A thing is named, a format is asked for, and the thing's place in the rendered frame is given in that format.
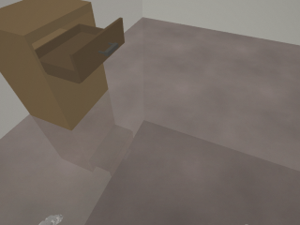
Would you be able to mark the drawer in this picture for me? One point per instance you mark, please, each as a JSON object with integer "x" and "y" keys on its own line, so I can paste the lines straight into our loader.
{"x": 73, "y": 55}

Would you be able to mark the robot left hand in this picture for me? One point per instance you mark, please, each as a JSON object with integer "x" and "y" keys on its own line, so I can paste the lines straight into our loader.
{"x": 52, "y": 220}

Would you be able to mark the cabinet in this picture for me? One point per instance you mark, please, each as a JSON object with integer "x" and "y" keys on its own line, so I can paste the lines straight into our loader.
{"x": 27, "y": 25}

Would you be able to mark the handle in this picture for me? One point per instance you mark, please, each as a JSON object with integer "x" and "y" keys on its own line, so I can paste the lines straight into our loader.
{"x": 110, "y": 49}

